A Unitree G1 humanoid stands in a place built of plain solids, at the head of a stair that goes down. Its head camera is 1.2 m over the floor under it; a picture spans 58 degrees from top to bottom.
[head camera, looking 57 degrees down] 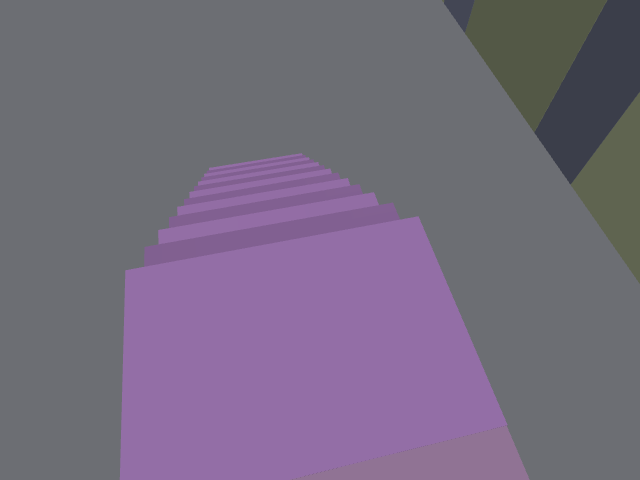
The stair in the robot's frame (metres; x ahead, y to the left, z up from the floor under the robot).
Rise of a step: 0.18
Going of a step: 0.20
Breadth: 0.97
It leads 12 degrees to the left of straight ahead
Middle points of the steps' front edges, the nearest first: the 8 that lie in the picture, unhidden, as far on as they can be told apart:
0.77 0.14 0.00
0.97 0.18 -0.18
1.17 0.23 -0.35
1.36 0.27 -0.53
1.56 0.31 -0.71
1.76 0.36 -0.89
1.96 0.40 -1.06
2.16 0.45 -1.24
